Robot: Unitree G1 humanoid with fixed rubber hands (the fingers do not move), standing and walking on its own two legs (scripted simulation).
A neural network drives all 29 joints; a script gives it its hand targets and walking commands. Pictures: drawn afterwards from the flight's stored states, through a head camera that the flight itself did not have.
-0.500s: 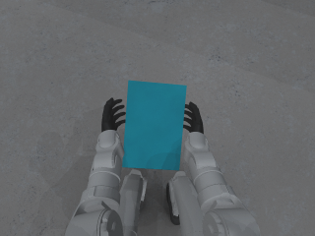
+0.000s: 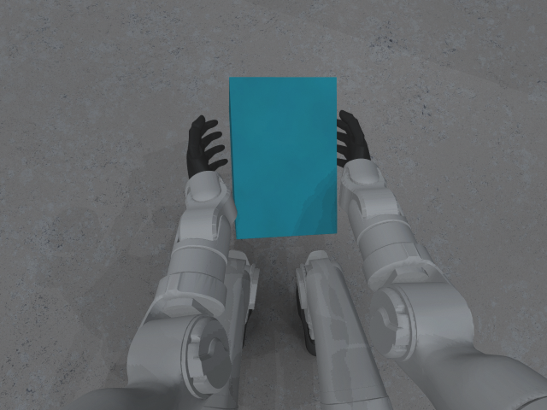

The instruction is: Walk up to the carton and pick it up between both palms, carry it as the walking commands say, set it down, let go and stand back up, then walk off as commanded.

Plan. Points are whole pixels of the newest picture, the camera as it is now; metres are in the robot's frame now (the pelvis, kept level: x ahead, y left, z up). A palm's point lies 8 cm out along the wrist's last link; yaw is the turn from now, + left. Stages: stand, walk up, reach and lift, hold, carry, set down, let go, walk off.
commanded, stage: set down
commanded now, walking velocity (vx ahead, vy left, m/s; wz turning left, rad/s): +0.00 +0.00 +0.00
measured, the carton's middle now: (272, 159) +0.47 +0.00 -0.18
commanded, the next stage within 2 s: none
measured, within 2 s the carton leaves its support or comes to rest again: neither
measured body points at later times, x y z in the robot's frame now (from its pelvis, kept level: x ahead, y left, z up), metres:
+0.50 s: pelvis -0.03 -0.05 -0.09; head +0.31 -0.07 +0.19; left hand +0.46 +0.09 -0.22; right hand +0.48 -0.14 -0.24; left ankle +0.11 +0.09 -0.52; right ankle +0.11 -0.12 -0.52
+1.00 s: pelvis -0.05 -0.02 -0.14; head +0.31 -0.03 +0.12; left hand +0.49 +0.10 -0.29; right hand +0.51 -0.13 -0.30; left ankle +0.11 +0.09 -0.52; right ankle +0.11 -0.12 -0.52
